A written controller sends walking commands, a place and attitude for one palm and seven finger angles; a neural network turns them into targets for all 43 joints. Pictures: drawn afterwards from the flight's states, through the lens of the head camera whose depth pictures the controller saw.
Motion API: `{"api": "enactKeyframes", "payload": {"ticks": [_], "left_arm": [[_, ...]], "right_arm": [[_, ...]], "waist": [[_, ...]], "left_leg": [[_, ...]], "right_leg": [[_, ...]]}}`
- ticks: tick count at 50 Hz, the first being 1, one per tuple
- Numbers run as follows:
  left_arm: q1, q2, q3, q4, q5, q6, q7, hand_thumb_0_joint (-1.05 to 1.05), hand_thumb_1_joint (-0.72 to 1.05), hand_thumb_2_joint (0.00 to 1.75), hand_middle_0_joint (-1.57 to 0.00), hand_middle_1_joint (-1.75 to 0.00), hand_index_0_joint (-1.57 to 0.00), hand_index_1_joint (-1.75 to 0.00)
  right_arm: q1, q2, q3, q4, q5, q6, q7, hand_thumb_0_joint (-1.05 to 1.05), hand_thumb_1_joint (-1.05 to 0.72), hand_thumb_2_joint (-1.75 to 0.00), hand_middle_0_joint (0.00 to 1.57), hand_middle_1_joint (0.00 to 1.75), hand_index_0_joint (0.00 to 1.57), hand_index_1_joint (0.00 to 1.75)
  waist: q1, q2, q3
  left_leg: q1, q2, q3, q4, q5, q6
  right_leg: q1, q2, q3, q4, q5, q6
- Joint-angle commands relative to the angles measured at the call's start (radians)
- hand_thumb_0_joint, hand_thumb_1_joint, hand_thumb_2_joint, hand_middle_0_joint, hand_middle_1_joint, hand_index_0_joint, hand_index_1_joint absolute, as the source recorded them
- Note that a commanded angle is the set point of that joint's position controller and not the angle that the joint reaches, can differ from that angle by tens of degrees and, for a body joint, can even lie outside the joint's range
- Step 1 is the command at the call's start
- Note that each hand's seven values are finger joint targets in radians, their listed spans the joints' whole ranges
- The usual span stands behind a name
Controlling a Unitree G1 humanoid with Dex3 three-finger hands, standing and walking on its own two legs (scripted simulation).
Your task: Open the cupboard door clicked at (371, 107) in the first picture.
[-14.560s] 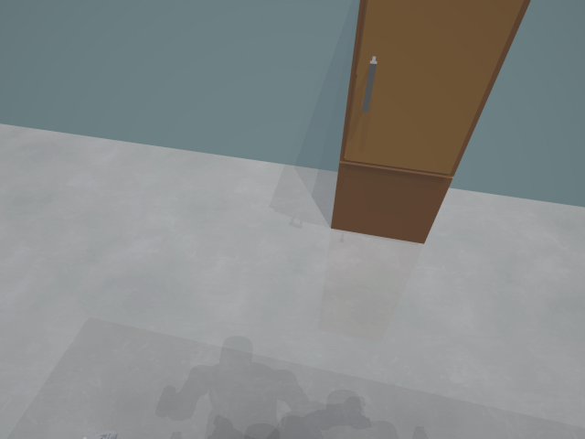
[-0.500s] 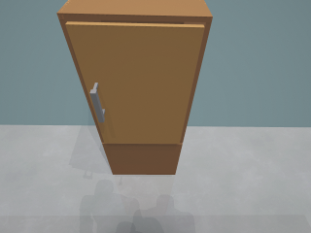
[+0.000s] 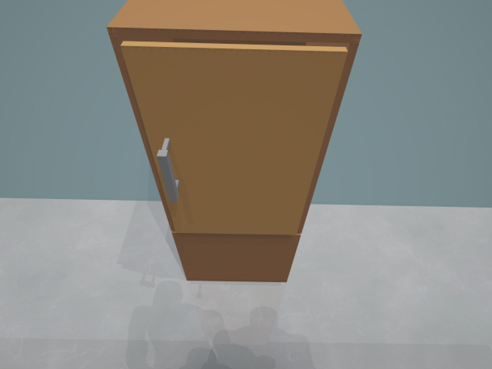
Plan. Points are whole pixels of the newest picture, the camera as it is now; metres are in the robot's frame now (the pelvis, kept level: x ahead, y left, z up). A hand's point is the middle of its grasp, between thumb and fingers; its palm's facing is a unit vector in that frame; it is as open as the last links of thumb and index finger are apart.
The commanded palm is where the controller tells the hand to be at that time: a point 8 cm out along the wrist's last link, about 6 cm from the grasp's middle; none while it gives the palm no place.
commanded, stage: raise the hand with hooked fingers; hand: left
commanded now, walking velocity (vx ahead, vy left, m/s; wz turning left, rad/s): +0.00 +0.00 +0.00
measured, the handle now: (170, 171) +0.52 +0.21 -0.03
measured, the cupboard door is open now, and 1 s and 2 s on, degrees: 0 0 0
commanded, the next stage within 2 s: none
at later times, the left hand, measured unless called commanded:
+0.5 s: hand out of the picture +0.14 +0.18 -0.07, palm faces +0.17 -0.98 -0.06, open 9.1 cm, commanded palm +0.13 +0.24 -0.05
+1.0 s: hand (123, 328) +0.19 +0.22 -0.05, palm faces +0.05 -1.00 -0.05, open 12.2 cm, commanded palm +0.17 +0.27 -0.03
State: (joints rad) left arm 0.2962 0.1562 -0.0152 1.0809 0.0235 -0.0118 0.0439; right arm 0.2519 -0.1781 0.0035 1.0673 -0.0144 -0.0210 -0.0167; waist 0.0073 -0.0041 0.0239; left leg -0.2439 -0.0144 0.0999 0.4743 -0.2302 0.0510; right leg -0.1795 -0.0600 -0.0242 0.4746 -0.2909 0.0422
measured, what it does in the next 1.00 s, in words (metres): lowers itself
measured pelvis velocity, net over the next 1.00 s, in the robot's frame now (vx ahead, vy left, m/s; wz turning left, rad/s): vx -0.04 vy -0.03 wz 0.03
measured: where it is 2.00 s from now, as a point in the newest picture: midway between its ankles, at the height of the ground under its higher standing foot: outside the picture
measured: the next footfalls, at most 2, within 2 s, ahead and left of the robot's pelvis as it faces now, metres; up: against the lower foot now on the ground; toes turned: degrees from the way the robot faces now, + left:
none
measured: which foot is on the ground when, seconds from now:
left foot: down 0.00-1.00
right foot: down 0.00-1.00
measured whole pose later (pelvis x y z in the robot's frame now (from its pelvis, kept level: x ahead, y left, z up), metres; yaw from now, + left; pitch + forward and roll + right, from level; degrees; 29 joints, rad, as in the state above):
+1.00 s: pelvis -0.04 -0.03 -0.09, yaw +1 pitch +15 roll -2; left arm 0.25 0.30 0.34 0.23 -0.37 -0.43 -0.44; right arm 0.29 -0.28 -0.03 0.61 0.04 -0.24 -0.08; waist -0.01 0.02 -0.14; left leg -0.96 0.06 0.01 1.15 -0.45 0.01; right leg -0.86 -0.01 -0.08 1.13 -0.53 -0.01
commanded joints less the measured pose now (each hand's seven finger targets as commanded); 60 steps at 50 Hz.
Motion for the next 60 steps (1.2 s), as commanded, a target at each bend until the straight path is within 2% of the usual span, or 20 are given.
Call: {"api": "enactKeyframes", "payload": {"ticks": [1,2,3,4,6,7,9,12,14,17,18,21,22,26,32,37,40,46,55,60], "left_arm": [[-0.166,0.281,0.152,-1.332,-0.114,-0.174,0.077,0.0,0.85,0.88,-0.2,-0.33,-0.2,-0.33],[0.102,0.093,0.037,-1.164,-0.133,-0.051,0.1,0.0,0.83,0.87,-0.21,-0.34,-0.21,-0.34],[0.095,-0.011,0.012,-1.143,-0.181,-0.051,0.086,0.0,0.81,0.86,-0.21,-0.36,-0.21,-0.36],[0.031,0.039,0.05,-1.158,-0.183,-0.101,0.07,0.0,0.78,0.85,-0.21,-0.37,-0.21,-0.37],[0.144,0.058,0.144,-0.984,-0.187,-0.224,0.01,0.0,0.74,0.83,-0.21,-0.4,-0.21,-0.4],[0.273,0.04,0.173,-0.887,-0.193,-0.29,-0.045,0.0,0.71,0.82,-0.21,-0.42,-0.21,-0.42],[0.365,-0.005,0.183,-0.838,-0.231,-0.45,-0.181,0.0,0.67,0.8,-0.22,-0.45,-0.22,-0.45],[0.317,0.133,0.301,-0.802,-0.276,-0.642,-0.399,0.0,0.6,0.77,-0.22,-0.5,-0.22,-0.5],[0.272,0.203,0.376,-0.909,-0.323,-0.628,-0.465,0.0,0.55,0.75,-0.22,-0.53,-0.22,-0.53],[0.114,0.258,0.432,-1.114,-0.402,-0.567,-0.473,0.0,0.48,0.72,-0.23,-0.57,-0.23,-0.57],[0.048,0.253,0.419,-1.18,-0.403,-0.571,-0.464,0.0,0.46,0.71,-0.23,-0.58,-0.23,-0.58],[-0.05,0.273,0.396,-1.349,-0.386,-0.609,-0.431,0.0,0.39,0.68,-0.24,-0.63,-0.24,-0.63],[-0.107,0.277,0.367,-1.365,-0.385,-0.613,-0.44,0.0,0.36,0.67,-0.24,-0.64,-0.24,-0.64],[-0.087,0.285,0.372,-1.192,-0.395,-0.556,-0.51,0.0,0.27,0.63,-0.25,-0.7,-0.25,-0.7],[-0.024,0.371,0.512,-1.045,-0.456,-0.39,-0.555,0.0,0.13,0.57,-0.25,-0.8,-0.25,-0.8],[-0.025,0.338,0.511,-1.055,-0.456,-0.431,-0.503,0.0,0.01,0.52,-0.26,-0.87,-0.26,-0.87],[-0.05,0.316,0.471,-1.025,-0.434,-0.469,-0.488,0.0,-0.06,0.49,-0.27,-0.92,-0.27,-0.92],[-0.124,0.35,0.457,-1.057,-0.419,-0.5,-0.484,0.0,-0.2,0.43,-0.28,-1.0,-0.28,-1.0],[-0.183,0.361,0.446,-1.076,-0.398,-0.459,-0.458,0.0,-0.41,0.34,-0.29,-1.14,-0.29,-1.14],[-0.245,0.379,0.445,-1.042,-0.387,-0.412,-0.469,0.0,-0.5,0.3,-0.3,-1.2,-0.3,-1.2]], "right_arm": [[-0.059,-0.182,-0.017,-0.37,0.061,-0.245,-0.069,0.0,-0.9,-0.9,0.2,0.3,0.2,0.3],[-0.061,-0.134,-0.028,-0.352,0.073,-0.274,-0.063,0.0,-0.9,-0.9,0.2,0.3,0.2,0.3],[-0.02,-0.151,-0.043,-0.341,0.073,-0.281,-0.059,0.0,-0.9,-0.9,0.2,0.3,0.2,0.3],[-0.052,-0.177,-0.053,-0.395,0.061,-0.293,-0.055,0.0,-0.9,-0.9,0.2,0.3,0.2,0.3],[-0.051,-0.194,-0.071,-0.429,0.026,-0.288,-0.045,0.0,-0.9,-0.9,0.2,0.3,0.2,0.3],[-0.064,-0.192,-0.087,-0.461,0.026,-0.283,-0.03,0.0,-0.9,-0.9,0.2,0.3,0.2,0.3],[-0.108,-0.182,-0.106,-0.508,0.014,-0.276,-0.001,0.0,-0.9,-0.9,0.2,0.3,0.2,0.3],[-0.14,-0.192,-0.125,-0.576,0.029,-0.279,0.027,0.0,-0.9,-0.9,0.2,0.3,0.2,0.3],[-0.162,-0.2,-0.128,-0.651,0.037,-0.273,0.021,0.0,-0.9,-0.9,0.2,0.3,0.2,0.3],[-0.142,-0.19,-0.118,-0.695,0.044,-0.259,-0.009,0.0,-0.9,-0.9,0.2,0.3,0.2,0.3],[-0.135,-0.179,-0.112,-0.698,0.047,-0.257,-0.015,0.0,-0.9,-0.9,0.2,0.3,0.2,0.3],[-0.088,-0.173,-0.102,-0.662,0.038,-0.266,-0.045,0.0,-0.9,-0.9,0.2,0.3,0.2,0.3],[-0.074,-0.177,-0.091,-0.648,0.032,-0.269,-0.053,0.0,-0.9,-0.9,0.2,0.3,0.2,0.3],[-0.08,-0.19,-0.083,-0.596,0.047,-0.283,-0.074,0.0,-0.9,-0.9,0.2,0.3,0.2,0.3],[-0.099,-0.186,-0.07,-0.619,0.056,-0.272,-0.079,0.0,-0.9,-0.9,0.2,0.3,0.2,0.3],[-0.084,-0.177,-0.075,-0.619,0.049,-0.274,-0.063,0.0,-0.9,-0.9,0.2,0.3,0.2,0.3],[-0.062,-0.191,-0.079,-0.607,0.051,-0.279,-0.059,0.0,-0.9,-0.9,0.2,0.3,0.2,0.3],[-0.033,-0.219,-0.075,-0.622,0.054,-0.283,-0.064,0.0,-0.9,-0.9,0.2,0.3,0.2,0.3],[-0.016,-0.236,-0.06,-0.642,0.053,-0.264,-0.056,0.0,-0.9,-0.9,0.2,0.3,0.2,0.3],[-0.007,-0.246,-0.05,-0.661,0.053,-0.247,-0.053,0.0,-0.9,-0.9,0.2,0.3,0.2,0.3]], "waist": [[0.0,0.254,-0.437],[-0.031,0.222,-0.27],[-0.046,0.148,-0.106],[-0.059,0.134,-0.012],[-0.052,-0.08,-0.02],[-0.002,-0.137,-0.052],[0.046,-0.217,-0.127],[0.062,-0.064,-0.213],[0.08,-0.005,-0.341],[0.053,0.047,-0.412],[0.032,0.069,-0.388],[-0.02,0.117,-0.41],[-0.051,0.079,-0.403],[-0.062,0.057,-0.346],[0.018,-0.018,-0.427],[0.025,-0.039,-0.413],[0.0,-0.038,-0.363],[-0.003,0.039,-0.359],[-0.009,0.142,-0.363],[-0.017,0.135,-0.344]], "left_leg": [[0.358,0.1,-0.153,-0.057,0.384,-0.066],[0.188,0.09,-0.176,-0.106,0.229,-0.098],[0.081,0.071,-0.168,-0.094,0.119,-0.079],[-0.008,0.053,-0.17,-0.031,0.013,-0.062],[-0.15,0.031,-0.158,0.113,-0.006,-0.053],[-0.208,0.028,-0.142,0.171,0.045,-0.065],[-0.34,0.024,-0.116,0.312,0.061,-0.074],[-0.472,0.006,-0.094,0.478,0.048,-0.073],[-0.492,-0.003,-0.072,0.521,0.036,-0.055],[-0.537,-0.002,-0.075,0.59,-0.012,-0.041],[-0.542,0.01,-0.084,0.59,-0.076,-0.04],[-0.529,0.031,-0.098,0.655,-0.022,-0.022],[-0.561,0.035,-0.111,0.685,-0.023,-0.018],[-0.622,0.043,-0.121,0.698,-0.07,-0.018],[-0.644,0.035,-0.13,0.656,-0.037,-0.019],[-0.617,0.033,-0.125,0.605,-0.021,-0.024],[-0.594,0.03,-0.123,0.574,-0.07,-0.022],[-0.51,0.029,-0.13,0.507,-0.13,-0.015],[-0.385,0.038,-0.173,0.424,-0.138,-0.033],[-0.365,0.042,-0.196,0.393,-0.164,-0.042]], "right_leg": [[-0.117,0.053,-0.046,0.129,0.095,-0.082],[-0.209,0.054,-0.07,0.163,-0.041,-0.064],[-0.231,0.052,-0.07,0.143,-0.033,-0.062],[-0.27,0.053,-0.079,0.094,-0.025,-0.062],[-0.366,0.067,-0.111,0.12,-0.01,-0.061],[-0.377,0.077,-0.124,0.182,-0.009,-0.067],[-0.486,0.082,-0.119,0.34,0.004,-0.072],[-0.547,0.063,-0.048,0.481,0.07,-0.088],[-0.528,0.063,-0.016,0.514,0.058,-0.082],[-0.531,0.063,0.063,0.492,-0.005,-0.06],[-0.577,0.066,0.069,0.469,-0.123,-0.058],[-0.588,0.065,0.102,0.474,-0.022,-0.052],[-0.598,0.065,0.118,0.483,0.003,-0.043],[-0.627,0.06,0.129,0.453,-0.057,-0.031],[-0.468,0.029,0.168,0.415,-0.028,0.001],[-0.478,0.038,0.119,0.43,-0.008,-0.009],[-0.563,0.052,0.078,0.422,-0.128,-0.025],[-0.624,0.073,0.018,0.428,-0.223,-0.054],[-0.646,0.093,-0.054,0.458,-0.138,-0.069],[-0.653,0.097,-0.065,0.451,-0.136,-0.07]]}}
